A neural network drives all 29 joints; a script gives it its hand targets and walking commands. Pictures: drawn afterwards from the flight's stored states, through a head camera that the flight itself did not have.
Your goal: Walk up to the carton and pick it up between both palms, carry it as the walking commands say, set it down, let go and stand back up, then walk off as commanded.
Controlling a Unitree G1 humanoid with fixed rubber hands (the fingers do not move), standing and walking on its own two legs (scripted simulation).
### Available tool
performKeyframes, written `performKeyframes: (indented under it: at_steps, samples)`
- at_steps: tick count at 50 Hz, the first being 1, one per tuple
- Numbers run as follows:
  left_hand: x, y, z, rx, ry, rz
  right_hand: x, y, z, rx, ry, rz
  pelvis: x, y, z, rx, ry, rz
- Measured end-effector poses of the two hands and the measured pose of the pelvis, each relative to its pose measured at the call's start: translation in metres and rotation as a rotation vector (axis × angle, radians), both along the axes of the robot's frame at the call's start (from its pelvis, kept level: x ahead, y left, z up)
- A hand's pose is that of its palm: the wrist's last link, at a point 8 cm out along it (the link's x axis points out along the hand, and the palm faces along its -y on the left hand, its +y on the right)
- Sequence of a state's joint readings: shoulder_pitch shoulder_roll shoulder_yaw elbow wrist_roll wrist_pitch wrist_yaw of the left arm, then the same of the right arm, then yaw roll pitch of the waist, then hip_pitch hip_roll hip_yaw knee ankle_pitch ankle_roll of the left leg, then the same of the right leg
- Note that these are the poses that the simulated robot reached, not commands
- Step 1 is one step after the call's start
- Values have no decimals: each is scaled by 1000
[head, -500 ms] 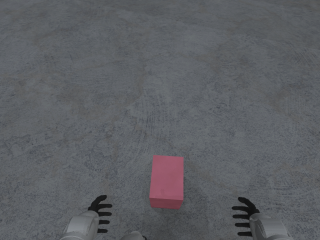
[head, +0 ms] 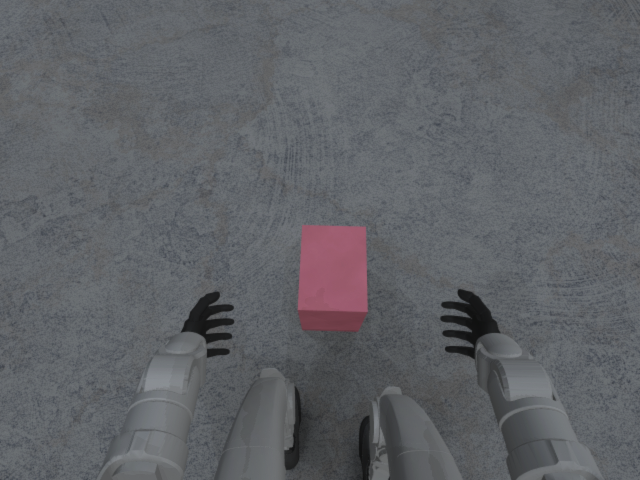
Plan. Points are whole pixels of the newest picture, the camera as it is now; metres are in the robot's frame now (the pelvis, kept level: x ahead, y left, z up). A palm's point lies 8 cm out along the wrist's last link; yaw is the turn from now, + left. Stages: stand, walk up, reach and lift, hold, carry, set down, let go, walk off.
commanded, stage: reach and lift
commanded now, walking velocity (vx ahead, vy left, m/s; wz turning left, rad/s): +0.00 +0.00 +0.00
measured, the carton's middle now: (331, 281) +0.51 -0.01 -0.57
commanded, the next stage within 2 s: none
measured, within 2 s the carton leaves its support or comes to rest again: neither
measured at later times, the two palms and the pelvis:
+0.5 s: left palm (228, 243) +0.43 +0.17 -0.13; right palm (452, 253) +0.41 -0.18 -0.12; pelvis -0.01 +0.02 -0.03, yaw -2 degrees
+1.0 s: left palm (244, 204) +0.52 +0.16 -0.16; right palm (435, 214) +0.50 -0.17 -0.16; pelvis +0.01 +0.01 -0.04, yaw -3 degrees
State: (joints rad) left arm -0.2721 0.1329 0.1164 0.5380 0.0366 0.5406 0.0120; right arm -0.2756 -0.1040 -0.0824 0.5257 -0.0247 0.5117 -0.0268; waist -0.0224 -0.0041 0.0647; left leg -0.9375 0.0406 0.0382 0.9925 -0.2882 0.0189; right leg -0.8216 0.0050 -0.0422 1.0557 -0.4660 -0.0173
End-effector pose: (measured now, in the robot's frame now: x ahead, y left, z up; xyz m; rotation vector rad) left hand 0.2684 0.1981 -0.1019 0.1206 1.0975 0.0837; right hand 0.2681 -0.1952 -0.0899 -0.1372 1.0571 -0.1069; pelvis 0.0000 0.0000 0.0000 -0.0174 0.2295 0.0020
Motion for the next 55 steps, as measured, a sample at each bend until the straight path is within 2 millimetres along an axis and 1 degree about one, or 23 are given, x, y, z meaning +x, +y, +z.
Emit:
performKeyframes:
  at_steps: [7,14,19,25,32,36,41,44,47,50,53,55]
  samples:
    - [48,-8,-2,4,-73,-15,39,7,-6,-6,-52,-17,-20,7,-14,-11,11,1]
    - [94,-17,-11,1,-140,-13,79,13,-13,-7,-121,-53,-27,15,-22,-22,89,-9]
    - [127,-22,-19,1,-199,-11,109,15,-20,-3,-182,-76,-24,19,-27,-27,174,-15]
    - [162,-23,-30,-3,-276,2,142,15,-32,0,-253,-90,-15,23,-32,-28,279,-21]
    - [203,-24,-38,-6,-364,4,181,17,-43,11,-331,-94,-4,23,-36,-26,385,-24]
    - [223,-27,-42,-7,-399,5,201,19,-48,20,-367,-88,0,21,-37,-22,437,-27]
    - [242,-30,-46,-11,-435,7,222,23,-53,33,-410,-79,5,16,-37,-15,499,-31]
    - [250,-33,-49,-14,-450,0,230,24,-56,35,-431,-75,6,13,-37,-12,532,-33]
    - [252,-35,-54,-20,-454,-6,231,23,-60,34,-443,-75,8,10,-37,-10,560,-35]
    - [250,-36,-61,-28,-450,-7,229,21,-66,31,-445,-78,8,7,-40,-8,581,-38]
    - [247,-35,-72,-37,-438,0,225,21,-76,31,-436,-83,7,3,-46,-5,600,-41]
    - [246,-34,-82,-42,-431,6,223,21,-86,34,-428,-85,5,1,-54,-3,611,-42]
